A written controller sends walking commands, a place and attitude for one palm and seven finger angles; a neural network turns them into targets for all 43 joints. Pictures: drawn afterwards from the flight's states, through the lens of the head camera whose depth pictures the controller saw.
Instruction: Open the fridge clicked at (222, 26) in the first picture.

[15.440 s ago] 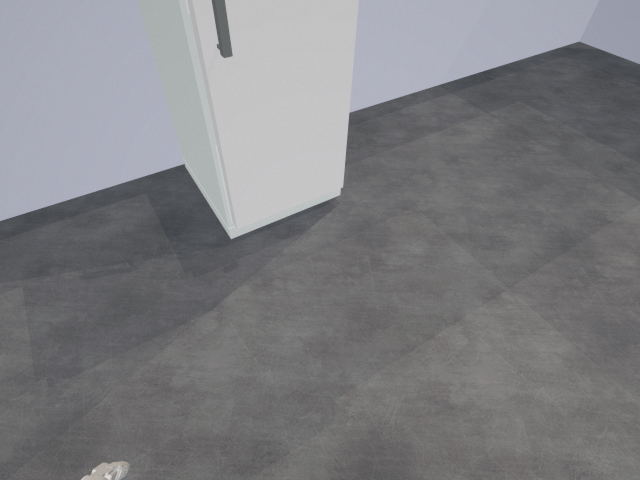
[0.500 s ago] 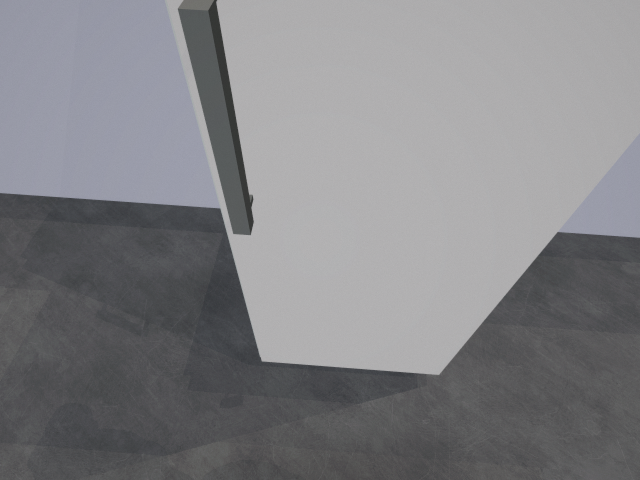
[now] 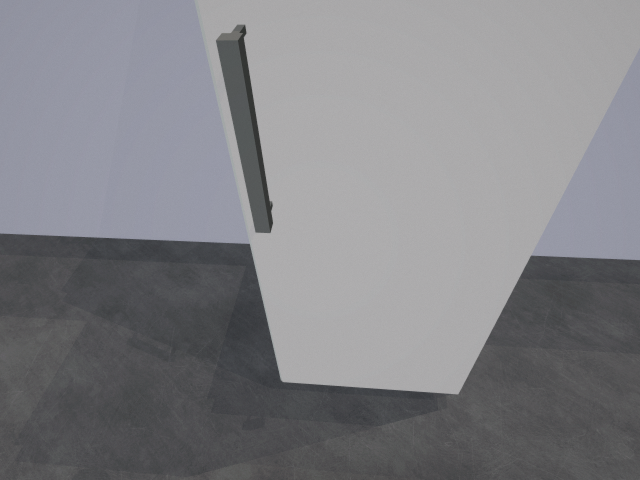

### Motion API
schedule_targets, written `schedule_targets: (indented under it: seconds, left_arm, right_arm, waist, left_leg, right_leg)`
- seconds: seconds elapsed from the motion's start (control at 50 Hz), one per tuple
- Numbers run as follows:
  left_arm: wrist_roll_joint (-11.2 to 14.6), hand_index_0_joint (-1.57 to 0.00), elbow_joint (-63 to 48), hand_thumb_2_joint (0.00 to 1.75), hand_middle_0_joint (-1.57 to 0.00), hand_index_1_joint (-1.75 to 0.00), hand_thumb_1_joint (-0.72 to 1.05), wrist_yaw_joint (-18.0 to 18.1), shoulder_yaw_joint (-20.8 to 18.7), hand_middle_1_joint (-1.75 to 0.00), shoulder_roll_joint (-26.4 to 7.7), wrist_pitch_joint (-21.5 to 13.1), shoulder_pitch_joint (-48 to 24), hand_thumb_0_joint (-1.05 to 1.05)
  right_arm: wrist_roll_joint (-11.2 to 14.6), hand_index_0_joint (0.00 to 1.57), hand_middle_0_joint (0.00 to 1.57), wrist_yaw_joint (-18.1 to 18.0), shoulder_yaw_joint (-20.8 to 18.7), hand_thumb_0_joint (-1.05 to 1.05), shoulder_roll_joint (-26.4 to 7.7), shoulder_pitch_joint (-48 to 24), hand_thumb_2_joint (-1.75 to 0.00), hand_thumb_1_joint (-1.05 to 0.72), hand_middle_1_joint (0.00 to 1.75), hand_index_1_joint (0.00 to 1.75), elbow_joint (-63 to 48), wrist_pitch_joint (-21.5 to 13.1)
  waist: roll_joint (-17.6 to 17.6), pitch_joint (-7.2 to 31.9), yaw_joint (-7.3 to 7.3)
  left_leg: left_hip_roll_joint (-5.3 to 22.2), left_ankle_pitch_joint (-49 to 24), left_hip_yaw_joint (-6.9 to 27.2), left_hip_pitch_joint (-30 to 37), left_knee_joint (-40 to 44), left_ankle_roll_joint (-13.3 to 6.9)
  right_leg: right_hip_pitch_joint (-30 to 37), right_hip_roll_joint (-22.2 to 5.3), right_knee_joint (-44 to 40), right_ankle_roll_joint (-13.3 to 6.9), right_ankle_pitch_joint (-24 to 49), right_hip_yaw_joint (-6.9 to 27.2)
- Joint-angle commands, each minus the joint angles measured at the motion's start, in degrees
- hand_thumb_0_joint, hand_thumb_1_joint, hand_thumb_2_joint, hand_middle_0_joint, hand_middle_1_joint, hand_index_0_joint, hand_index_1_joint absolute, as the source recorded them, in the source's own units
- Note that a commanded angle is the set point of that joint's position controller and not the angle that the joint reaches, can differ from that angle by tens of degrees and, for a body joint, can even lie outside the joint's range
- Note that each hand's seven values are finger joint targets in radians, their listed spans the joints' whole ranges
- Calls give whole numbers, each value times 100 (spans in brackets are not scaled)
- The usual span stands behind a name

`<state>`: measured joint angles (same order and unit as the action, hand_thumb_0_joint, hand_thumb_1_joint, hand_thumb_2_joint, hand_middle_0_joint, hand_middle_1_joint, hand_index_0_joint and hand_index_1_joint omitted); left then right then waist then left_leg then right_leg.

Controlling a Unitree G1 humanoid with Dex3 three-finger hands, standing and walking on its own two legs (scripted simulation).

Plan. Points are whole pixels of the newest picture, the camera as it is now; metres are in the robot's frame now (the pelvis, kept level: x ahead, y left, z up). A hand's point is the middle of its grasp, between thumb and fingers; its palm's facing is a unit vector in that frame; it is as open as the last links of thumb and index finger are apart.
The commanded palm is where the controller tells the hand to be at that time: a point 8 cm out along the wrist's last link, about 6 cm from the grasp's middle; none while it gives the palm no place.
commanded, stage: come to a stop and stand still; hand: left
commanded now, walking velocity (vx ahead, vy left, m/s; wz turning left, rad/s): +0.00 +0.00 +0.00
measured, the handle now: (253, 142) +0.52 +0.14 +0.19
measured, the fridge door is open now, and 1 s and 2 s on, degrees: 0 0 0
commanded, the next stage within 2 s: look again from close up in 1.24 s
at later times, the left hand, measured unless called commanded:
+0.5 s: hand out of the picture +0.01 +0.16 -0.16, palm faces +0.01 -0.97 -0.22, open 7.3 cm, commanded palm none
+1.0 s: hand out of the picture +0.06 +0.16 -0.16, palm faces +0.03 -0.97 -0.23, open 7.4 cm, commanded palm none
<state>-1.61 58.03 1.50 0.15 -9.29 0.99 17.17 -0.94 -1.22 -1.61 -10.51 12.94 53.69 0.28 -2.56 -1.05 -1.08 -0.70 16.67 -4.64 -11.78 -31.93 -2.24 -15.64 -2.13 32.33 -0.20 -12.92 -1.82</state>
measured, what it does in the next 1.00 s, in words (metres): stands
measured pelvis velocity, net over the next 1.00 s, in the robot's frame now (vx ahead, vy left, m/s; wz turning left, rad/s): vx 0.04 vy -0.02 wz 0.02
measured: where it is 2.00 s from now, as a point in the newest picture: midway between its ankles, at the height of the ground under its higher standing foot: outside the picture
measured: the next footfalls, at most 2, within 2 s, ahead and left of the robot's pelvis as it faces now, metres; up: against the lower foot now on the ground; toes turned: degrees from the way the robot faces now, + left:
none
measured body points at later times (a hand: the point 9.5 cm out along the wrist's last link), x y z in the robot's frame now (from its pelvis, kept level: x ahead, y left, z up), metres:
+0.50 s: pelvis +0.00 -0.01 +0.01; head +0.01 -0.03 +0.46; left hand +0.01 +0.21 -0.14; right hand -0.04 -0.23 -0.16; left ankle +0.01 +0.09 -0.73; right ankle +0.05 -0.12 -0.73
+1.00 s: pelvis +0.04 -0.02 +0.01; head +0.06 -0.04 +0.46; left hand +0.06 +0.21 -0.14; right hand +0.07 -0.25 -0.16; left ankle +0.01 +0.09 -0.73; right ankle +0.05 -0.12 -0.73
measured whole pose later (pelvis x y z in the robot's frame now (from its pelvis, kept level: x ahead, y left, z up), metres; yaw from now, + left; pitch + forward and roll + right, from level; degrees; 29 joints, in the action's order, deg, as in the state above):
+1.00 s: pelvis +0.04 -0.02 +0.01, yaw +1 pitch -1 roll +1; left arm -1.1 62.7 1.6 0.4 -9.2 -1.3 14.2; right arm -0.7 -1.8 0.0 -10.0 14.0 63.3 -1.4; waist -1.0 -2.5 -0.3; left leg -0.1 15.8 -3.0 -7.9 -24.9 -0.1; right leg -12.8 -0.1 28.4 -1.5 -14.5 -1.5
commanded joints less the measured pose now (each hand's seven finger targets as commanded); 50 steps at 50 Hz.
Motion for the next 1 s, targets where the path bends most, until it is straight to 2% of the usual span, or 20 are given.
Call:
schedule_targets:
  seconds: [0.0, 0.02, 0.06, 0.14, 0.16, 0.2, 0.26, 0.32, 0.42, 0.46, 0.62, 0.68, 0.78, 0.88, 0.92, 0.98]
  left_arm:
    - [26, -20, -246, 90, -20, -30, 90, -5, -100, -30, -657, -153, 95, 0]
    - [26, -20, -257, 90, -20, -30, 90, -1, -113, -30, -697, -152, 94, 0]
    - [39, -20, -244, 90, -20, -30, 90, -2, -127, -30, -705, -184, 81, 0]
    - [69, -20, -166, 90, -20, -30, 90, -14, -131, -30, -679, -236, 154, 0]
    - [67, -20, -143, 90, -20, -30, 90, -12, -129, -30, -691, -230, 157, 0]
    - [65, -20, -72, 90, -20, -30, 90, -8, -126, -30, -725, -231, 187, 0]
    - [79, -20, -7, 90, -20, -30, 90, 3, -121, -30, -696, -253, 174, 0]
    - [92, -20, 45, 90, -20, -30, 90, 9, -116, -30, -712, -243, 138, 0]
    - [96, -20, 136, 90, -20, -30, 90, 19, -107, -30, -637, -244, 162, 0]
    - [90, -20, 163, 90, -20, -30, 90, 29, -100, -30, -613, -252, 159, 0]
    - [105, -20, 225, 90, -20, -30, 90, 40, -81, -30, -582, -295, 72, 0]
    - [98, -20, 255, 90, -20, -30, 90, 51, -92, -30, -589, -318, 75, 0]
    - [90, -20, 273, 90, -20, -30, 90, 56, -94, -30, -635, -328, 25, 0]
    - [80, -20, 291, 90, -20, -30, 90, 55, -110, -30, -692, -323, -37, 0]
    - [81, -20, 282, 90, -20, -30, 90, 49, -108, -30, -717, -313, -58, 0]
    - [80, -20, 292, 90, -20, -30, 90, 44, -120, -30, -762, -328, -53, 0]
  right_arm:
    - [-22, 20, 20, 50, -58, 0, -629, 239, -90, -90, 30, 30, -238, -61]
    - [-34, 20, 20, 61, -63, 0, -645, 343, -90, -90, 30, 30, -199, -34]
    - [-40, 20, 20, 56, -34, 0, -612, 484, -90, -90, 30, 30, -92, -51]
    - [-27, 20, 20, 40, 14, 0, -569, 535, -90, -90, 30, 30, 82, -118]
    - [-17, 20, 20, 42, 20, 0, -575, 488, -90, -90, 30, 30, 118, -120]
    - [-16, 20, 20, 50, 39, 0, -538, 566, -90, -90, 30, 30, 221, -117]
    - [-11, 20, 20, 43, 71, 0, -464, 739, -90, -90, 30, 30, 392, -129]
    - [-17, 20, 20, 42, 89, 0, -420, 887, -90, -90, 30, 30, 541, -143]
    - [-17, 20, 20, 22, 113, 0, -367, 966, -90, -90, 30, 30, 692, -179]
    - [-12, 20, 20, 17, 118, 0, -346, 978, -90, -90, 30, 30, 733, -185]
    - [9, 20, 20, -23, 128, 0, -299, 1017, -90, -90, 30, 30, 847, -242]
    - [16, 20, 20, -40, 119, 0, -323, 947, -90, -90, 30, 30, 858, -273]
    - [26, 20, 20, -63, 110, 0, -380, 825, -90, -90, 30, 30, 848, -278]
    - [21, 20, 20, -71, 94, 0, -414, 681, -90, -90, 30, 30, 851, -257]
    - [16, 20, 20, -65, 99, 0, -445, 595, -90, -90, 30, 30, 846, -238]
    - [12, 20, 20, -63, 87, 0, -483, 518, -90, -90, 30, 30, 847, -245]
  waist:
    - [538, -694, 120]
    - [703, -669, 162]
    - [705, -423, 218]
    - [299, -115, 197]
    - [271, -247, 165]
    - [447, -388, 153]
    - [593, -404, 171]
    - [419, -469, 170]
    - [224, -499, 106]
    - [323, -516, 89]
    - [221, -309, 114]
    - [200, -118, 105]
    - [318, -55, 117]
    - [373, -158, 130]
    - [374, -256, 120]
    - [317, -142, 118]
  left_leg:
    - [548, 1422, 891, -697, 1466, -109]
    - [488, 1349, 820, -589, 1338, -103]
    - [461, 947, 732, -284, 1239, -91]
    - [514, 650, 773, -221, 1371, -66]
    - [507, 803, 775, -381, 1369, -53]
    - [449, 753, 731, -488, 1281, -37]
    - [426, 484, 689, -414, 1193, -11]
    - [455, 537, 725, -467, 1265, -4]
    - [514, 627, 822, -700, 1422, -8]
    - [521, 527, 812, -723, 1406, -6]
    - [586, -266, 754, -384, 1298, 16]
    - [622, -743, 709, -191, 1218, 18]
    - [658, -1099, 658, 21, 1140, 23]
    - [630, -1045, 628, 87, 1128, 45]
    - [626, -859, 620, 68, 1166, 53]
    - [605, -989, 597, 170, 1100, 57]
  right_leg:
    - [-472, -230, -1195, -168, -1751, 710]
    - [-645, -261, -1321, -168, -2055, 799]
    - [-640, -293, -1364, -184, -1941, 878]
    - [-295, -280, -1244, -200, -1409, 875]
    - [-296, -301, -1283, -200, -1527, 901]
    - [-354, -369, -1351, -238, -1716, 985]
    - [-364, -415, -1400, -274, -1681, 1004]
    - [-373, -398, -1329, -290, -1662, 963]
    - [-102, -355, -1169, -295, -1338, 879]
    - [-34, -361, -1148, -289, -1197, 849]
    - [178, -368, -1013, -294, -220, 752]
    - [362, -395, -872, -290, 493, 681]
    - [436, -403, -780, -279, 1029, 646]
    - [419, -429, -832, -295, 1124, 695]
    - [348, -435, -918, -295, 871, 714]
    - [412, -472, -927, -312, 1092, 751]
